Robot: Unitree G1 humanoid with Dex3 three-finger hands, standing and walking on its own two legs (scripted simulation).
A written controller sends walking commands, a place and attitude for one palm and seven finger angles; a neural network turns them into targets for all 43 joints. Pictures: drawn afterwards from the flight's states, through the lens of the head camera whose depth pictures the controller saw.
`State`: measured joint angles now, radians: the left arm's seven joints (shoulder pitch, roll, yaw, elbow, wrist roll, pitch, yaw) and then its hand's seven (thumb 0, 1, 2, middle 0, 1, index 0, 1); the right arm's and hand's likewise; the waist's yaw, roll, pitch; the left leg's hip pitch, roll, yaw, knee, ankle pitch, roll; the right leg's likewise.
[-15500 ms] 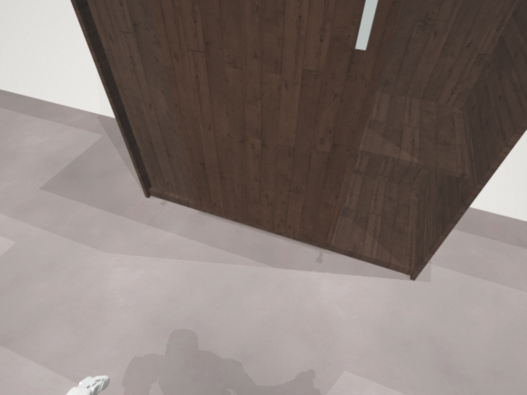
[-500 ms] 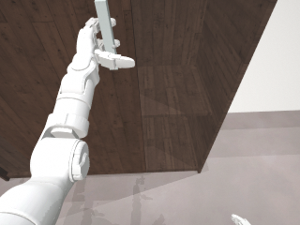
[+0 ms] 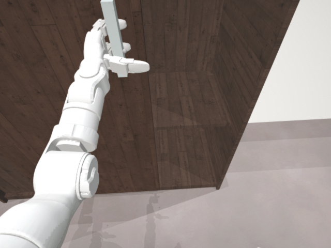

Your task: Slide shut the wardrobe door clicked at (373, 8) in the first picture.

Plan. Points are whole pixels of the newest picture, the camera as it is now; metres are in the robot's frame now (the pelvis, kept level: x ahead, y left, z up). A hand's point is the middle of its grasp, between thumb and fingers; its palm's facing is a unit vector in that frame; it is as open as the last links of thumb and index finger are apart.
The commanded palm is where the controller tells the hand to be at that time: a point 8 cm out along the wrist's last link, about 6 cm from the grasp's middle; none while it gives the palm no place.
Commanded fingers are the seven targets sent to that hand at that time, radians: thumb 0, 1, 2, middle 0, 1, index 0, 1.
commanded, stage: grip the handle and tug to test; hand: left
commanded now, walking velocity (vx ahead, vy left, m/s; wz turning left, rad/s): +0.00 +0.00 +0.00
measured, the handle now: (117, 37) +0.54 +0.12 +0.26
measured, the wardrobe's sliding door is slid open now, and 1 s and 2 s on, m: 0.36 0.36 0.36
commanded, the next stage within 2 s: tug the door sideways, standing still in 1.28 s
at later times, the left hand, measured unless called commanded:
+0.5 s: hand (124, 50) +0.48 +0.10 +0.25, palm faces +0.08 -1.00 +0.00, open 6.6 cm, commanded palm +0.46 +0.14 +0.25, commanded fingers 0.00 0.90 0.90 -0.45 -1.40 -0.45 -1.40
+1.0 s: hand (124, 50) +0.48 +0.09 +0.25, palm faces +0.09 -1.00 -0.01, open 6.1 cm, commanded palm +0.45 +0.13 +0.25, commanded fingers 0.00 0.90 0.90 -0.45 -1.40 -0.45 -1.40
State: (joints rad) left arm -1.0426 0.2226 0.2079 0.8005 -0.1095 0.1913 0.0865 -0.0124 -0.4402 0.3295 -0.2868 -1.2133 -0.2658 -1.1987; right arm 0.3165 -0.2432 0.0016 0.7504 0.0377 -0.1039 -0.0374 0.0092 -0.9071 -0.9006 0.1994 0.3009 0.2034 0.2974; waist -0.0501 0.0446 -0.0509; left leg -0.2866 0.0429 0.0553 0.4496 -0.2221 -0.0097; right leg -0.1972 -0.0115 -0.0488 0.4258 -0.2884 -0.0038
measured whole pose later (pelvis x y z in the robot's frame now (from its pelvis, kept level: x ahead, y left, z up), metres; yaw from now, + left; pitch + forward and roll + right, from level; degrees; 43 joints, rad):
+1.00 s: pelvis +0.01 +0.00 +0.00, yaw +1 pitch +4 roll +0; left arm -1.03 0.20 0.18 0.74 -0.12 0.25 0.11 0.01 0.69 0.81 -0.34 -1.36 -0.31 -1.35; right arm 0.27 -0.24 0.00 0.74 0.04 -0.08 -0.03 0.01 -0.91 -0.90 0.20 0.30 0.20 0.30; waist -0.03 0.05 -0.06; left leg -0.28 0.04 0.04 0.45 -0.23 -0.02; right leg -0.19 -0.02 -0.07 0.43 -0.31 -0.01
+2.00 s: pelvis +0.01 +0.00 +0.00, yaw +3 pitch +4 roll +0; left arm -1.07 0.13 0.09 0.69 -0.12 0.28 0.21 -0.01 0.73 0.82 -0.31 -1.40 -0.22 -1.40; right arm 0.26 -0.22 -0.01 0.77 0.03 -0.08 -0.01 0.01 -0.91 -0.90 0.20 0.30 0.20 0.30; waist 0.00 0.05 -0.04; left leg -0.32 0.02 0.00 0.49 -0.24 -0.01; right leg -0.20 -0.03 -0.09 0.45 -0.33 0.00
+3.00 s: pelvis +0.02 -0.08 -0.01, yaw +7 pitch -1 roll +2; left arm -1.08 0.24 0.04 0.50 -0.12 -0.06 0.12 -0.06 0.73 0.85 -0.44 -1.41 -0.13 -1.33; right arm 0.13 -0.25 -0.05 0.69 0.06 -0.07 -0.02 0.01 -0.91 -0.90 0.20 0.30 0.20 0.30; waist 0.07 0.01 0.30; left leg -0.26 0.04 0.06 0.55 -0.22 -0.01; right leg -0.35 0.04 -0.06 0.93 -0.42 -0.05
